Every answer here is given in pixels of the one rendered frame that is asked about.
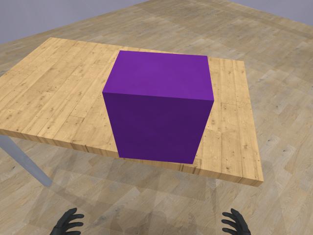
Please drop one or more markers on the carton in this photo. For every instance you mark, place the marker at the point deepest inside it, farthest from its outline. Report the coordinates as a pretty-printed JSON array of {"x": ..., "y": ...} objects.
[{"x": 158, "y": 105}]

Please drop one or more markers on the table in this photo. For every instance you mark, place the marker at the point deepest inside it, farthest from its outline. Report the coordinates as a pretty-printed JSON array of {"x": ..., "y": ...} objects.
[{"x": 54, "y": 96}]

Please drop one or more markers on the robot right hand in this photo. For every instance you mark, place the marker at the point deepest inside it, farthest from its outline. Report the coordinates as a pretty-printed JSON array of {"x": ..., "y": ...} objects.
[{"x": 239, "y": 224}]

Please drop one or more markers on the robot left hand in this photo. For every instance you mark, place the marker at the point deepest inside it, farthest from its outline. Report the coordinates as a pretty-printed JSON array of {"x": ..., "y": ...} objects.
[{"x": 63, "y": 223}]

